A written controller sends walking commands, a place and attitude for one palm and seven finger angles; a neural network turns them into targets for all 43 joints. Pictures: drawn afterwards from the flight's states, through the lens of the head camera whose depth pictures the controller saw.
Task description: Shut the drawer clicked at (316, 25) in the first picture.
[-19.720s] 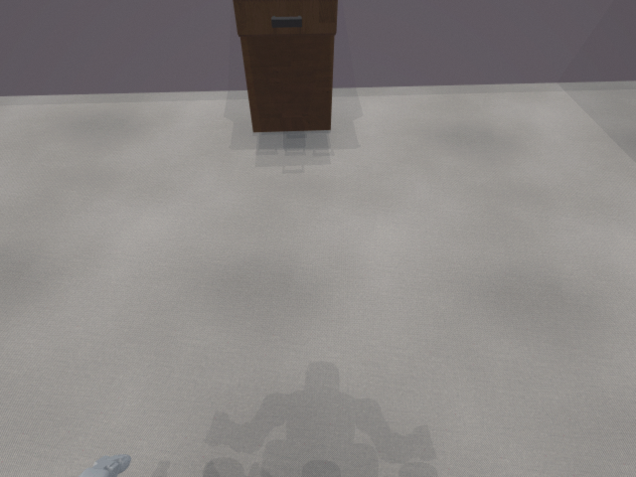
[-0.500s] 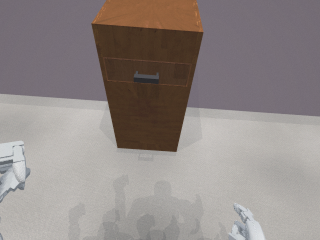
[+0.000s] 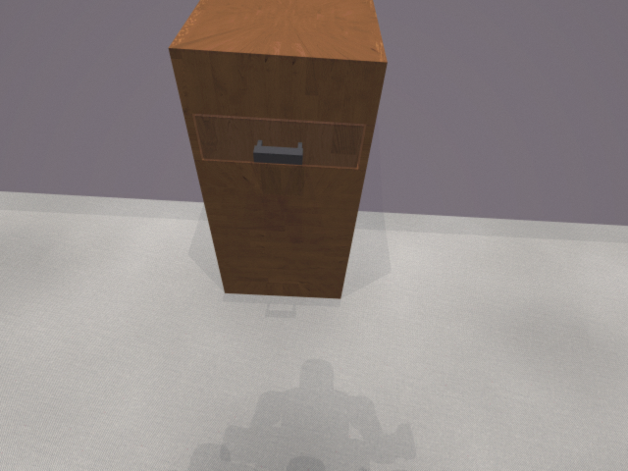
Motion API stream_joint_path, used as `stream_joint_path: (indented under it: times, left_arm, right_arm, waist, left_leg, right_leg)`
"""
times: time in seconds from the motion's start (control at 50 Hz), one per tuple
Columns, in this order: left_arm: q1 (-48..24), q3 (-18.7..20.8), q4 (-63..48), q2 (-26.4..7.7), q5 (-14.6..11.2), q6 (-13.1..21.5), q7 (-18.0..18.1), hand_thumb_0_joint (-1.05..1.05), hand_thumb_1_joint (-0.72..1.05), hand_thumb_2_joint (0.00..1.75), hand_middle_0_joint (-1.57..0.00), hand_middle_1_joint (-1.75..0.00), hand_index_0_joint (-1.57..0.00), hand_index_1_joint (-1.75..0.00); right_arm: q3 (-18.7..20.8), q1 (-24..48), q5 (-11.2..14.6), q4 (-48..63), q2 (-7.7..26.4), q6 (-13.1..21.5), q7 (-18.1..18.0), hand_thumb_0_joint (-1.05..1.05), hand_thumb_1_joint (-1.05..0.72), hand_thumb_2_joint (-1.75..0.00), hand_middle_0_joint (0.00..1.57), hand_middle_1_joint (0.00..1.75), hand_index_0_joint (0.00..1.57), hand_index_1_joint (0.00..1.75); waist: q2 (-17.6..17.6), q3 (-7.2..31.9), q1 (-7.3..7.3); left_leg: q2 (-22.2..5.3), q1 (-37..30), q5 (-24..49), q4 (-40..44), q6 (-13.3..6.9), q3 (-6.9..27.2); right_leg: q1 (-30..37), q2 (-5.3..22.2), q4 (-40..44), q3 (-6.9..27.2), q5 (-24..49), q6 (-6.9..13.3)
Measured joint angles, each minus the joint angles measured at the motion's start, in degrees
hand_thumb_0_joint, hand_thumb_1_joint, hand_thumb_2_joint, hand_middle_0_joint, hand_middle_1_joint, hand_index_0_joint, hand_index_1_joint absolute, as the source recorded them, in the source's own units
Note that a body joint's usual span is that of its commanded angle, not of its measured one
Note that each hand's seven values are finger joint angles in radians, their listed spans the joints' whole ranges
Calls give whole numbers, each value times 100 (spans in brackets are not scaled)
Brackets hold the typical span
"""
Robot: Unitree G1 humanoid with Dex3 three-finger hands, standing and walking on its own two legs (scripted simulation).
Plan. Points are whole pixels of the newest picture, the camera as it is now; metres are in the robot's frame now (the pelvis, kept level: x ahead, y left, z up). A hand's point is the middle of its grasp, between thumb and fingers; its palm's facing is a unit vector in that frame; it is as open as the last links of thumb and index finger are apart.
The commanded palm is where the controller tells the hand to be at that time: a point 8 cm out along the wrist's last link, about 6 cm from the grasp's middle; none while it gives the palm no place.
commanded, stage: let the arm hang, fingers relaxed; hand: left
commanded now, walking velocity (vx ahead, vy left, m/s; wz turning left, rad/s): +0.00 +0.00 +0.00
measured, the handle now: (279, 149) +0.80 +0.10 -0.07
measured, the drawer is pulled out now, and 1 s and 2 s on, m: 0.00 0.00 0.00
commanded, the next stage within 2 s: look to check the result in 0.82 s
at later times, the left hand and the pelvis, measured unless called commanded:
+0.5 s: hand out of the picture -0.04 +0.16 -0.16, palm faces +0.04 -0.98 -0.19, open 7.0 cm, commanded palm none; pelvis +0.00 +0.00 +0.01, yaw -1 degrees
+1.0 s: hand out of the picture -0.02 +0.13 -0.17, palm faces +0.05 -0.99 -0.16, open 7.4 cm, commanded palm none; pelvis +0.01 -0.02 +0.01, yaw -1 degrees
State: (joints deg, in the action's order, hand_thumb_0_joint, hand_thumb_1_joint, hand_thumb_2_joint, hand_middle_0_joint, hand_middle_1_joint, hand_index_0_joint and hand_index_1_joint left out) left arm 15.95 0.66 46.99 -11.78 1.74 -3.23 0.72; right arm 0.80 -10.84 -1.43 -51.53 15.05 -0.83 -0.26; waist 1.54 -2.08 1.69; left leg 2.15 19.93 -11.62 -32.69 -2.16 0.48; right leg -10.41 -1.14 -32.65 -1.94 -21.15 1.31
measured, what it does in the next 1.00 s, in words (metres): stands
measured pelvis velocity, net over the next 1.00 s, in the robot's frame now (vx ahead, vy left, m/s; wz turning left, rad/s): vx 0.01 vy -0.02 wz -0.01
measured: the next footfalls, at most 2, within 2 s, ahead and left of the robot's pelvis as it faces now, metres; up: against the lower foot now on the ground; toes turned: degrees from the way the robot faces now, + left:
none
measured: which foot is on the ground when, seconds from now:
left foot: down 0.00-1.00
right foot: down 0.00-1.00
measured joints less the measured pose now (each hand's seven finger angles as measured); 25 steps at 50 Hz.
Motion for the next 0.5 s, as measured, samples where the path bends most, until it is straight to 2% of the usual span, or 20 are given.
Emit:
stream_joint_path:
  times: [0.04, 0.1, 0.16, 0.34, 0.5]
  left_arm:
    - [46, 153, 472, 52, -106, 57, 176, 1, 90, 90, -106, -127, -106, -128]
    - [131, 168, 949, -70, -101, 148, 114, 1, 90, 90, -94, -116, -94, -118]
    - [273, 91, 1333, -83, -103, 197, 60, 1, 90, 90, -83, -103, -83, -105]
    - [522, -32, 1956, 215, -130, 269, 100, 1, 91, 90, -49, -63, -48, -64]
    - [426, -52, 1956, 536, -134, 340, 153, 1, 91, 90, -27, -39, -27, -39]
  right_arm:
    - [-20, -153, 6, -218, -125, -41, -32, 1, -91, -90, 20, 30, 20, 30]
    - [-36, -360, 3, -540, -290, -96, -77, 1, -91, -90, 19, 30, 20, 30]
    - [-45, -488, 23, -797, -418, -116, -111, 1, -91, -90, 19, 30, 20, 30]
    - [-76, -625, 76, -1235, -743, -53, -143, 1, -91, -90, 20, 30, 20, 30]
    - [-68, -678, 61, -1389, -930, -27, -153, 1, -91, -90, 20, 30, 20, 30]
  waist:
    - [106, -59, -48]
    - [116, -138, -147]
    - [6, -194, -184]
    - [-322, -191, -155]
    - [-332, -49, -121]
  left_leg:
    - [-40, -49, 83, 145, 26, 54]
    - [-76, -99, 202, 341, 54, 123]
    - [-85, -167, 281, 491, 53, 132]
    - [-37, -433, 391, 782, 14, 16]
    - [-20, -498, 372, 798, 23, -38]
  right_leg:
    - [93, -51, 232, -42, 123, 30]
    - [206, -102, 548, -97, 296, 62]
    - [297, -113, 757, -98, 412, 58]
    - [455, -42, 882, 14, 467, 15]
    - [441, -15, 751, 63, 383, 25]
